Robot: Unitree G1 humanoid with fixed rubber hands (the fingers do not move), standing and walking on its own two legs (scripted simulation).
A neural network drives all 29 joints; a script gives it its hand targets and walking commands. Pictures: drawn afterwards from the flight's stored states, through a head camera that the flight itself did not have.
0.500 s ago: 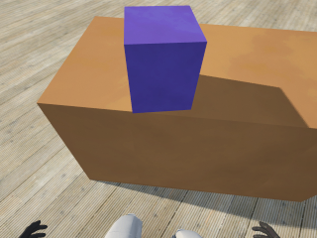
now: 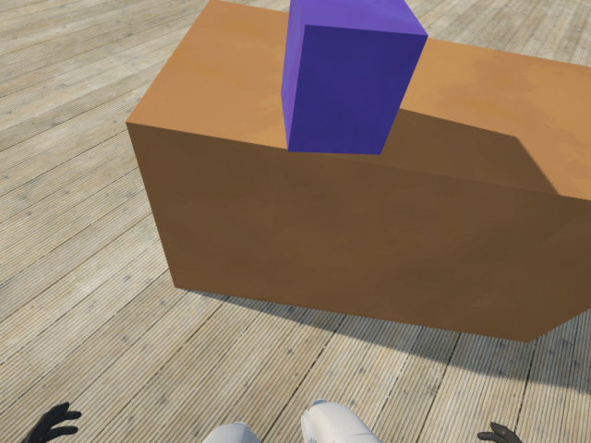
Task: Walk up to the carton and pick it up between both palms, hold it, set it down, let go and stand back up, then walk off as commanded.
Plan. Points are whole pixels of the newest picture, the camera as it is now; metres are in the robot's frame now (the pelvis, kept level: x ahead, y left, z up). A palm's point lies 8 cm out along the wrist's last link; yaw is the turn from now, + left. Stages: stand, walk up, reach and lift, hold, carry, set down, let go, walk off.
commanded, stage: walk off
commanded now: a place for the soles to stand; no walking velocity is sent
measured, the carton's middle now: (339, 70) +0.77 -0.07 +0.10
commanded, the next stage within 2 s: none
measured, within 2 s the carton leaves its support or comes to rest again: neither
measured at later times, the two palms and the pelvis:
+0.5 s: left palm out of the picture -0.03 +0.26 -0.08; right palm out of the picture +0.03 -0.37 -0.09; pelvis -0.10 -0.07 -0.01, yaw -1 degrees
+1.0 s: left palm out of the picture -0.11 +0.29 -0.09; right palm out of the picture -0.10 -0.34 -0.09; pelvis -0.21 -0.03 -0.01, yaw +1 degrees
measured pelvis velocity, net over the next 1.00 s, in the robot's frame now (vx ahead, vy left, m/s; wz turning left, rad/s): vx -0.21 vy -0.03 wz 0.01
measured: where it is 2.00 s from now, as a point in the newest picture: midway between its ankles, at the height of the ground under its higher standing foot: outside the picture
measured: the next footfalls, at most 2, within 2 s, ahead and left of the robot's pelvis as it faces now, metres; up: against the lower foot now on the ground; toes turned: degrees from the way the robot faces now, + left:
right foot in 0.44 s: -0.01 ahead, -0.17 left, +0.00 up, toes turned +6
left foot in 0.88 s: -0.16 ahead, +0.06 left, +0.00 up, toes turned -2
